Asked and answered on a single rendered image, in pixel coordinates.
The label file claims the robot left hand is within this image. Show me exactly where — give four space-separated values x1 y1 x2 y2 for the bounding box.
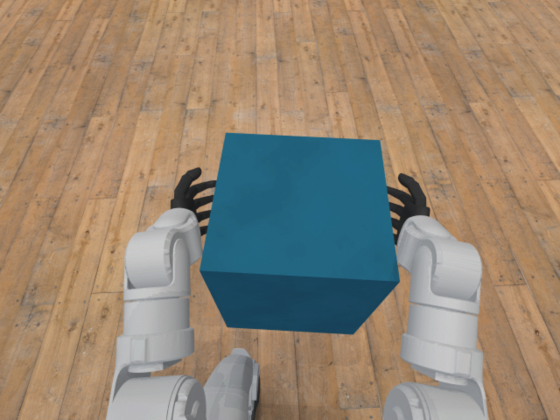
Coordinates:
171 167 216 236

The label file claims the robot left thigh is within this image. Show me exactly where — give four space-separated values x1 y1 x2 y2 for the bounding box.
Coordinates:
203 355 259 420

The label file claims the left robot shin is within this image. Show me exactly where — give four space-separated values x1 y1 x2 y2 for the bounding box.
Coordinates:
231 348 255 420

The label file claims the carton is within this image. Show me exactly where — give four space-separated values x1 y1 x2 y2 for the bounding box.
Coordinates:
199 133 400 334

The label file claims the robot left forearm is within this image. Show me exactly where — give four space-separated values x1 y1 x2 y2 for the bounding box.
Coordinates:
106 208 203 420

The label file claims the robot right upper arm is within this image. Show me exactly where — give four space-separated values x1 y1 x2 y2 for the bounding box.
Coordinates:
383 381 486 420

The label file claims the robot right hand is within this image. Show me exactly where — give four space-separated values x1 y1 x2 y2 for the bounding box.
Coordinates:
387 173 430 246

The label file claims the robot right forearm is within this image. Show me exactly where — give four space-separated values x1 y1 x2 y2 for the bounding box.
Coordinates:
396 215 488 420

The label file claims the robot left upper arm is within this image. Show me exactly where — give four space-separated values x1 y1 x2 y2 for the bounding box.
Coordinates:
108 374 207 420

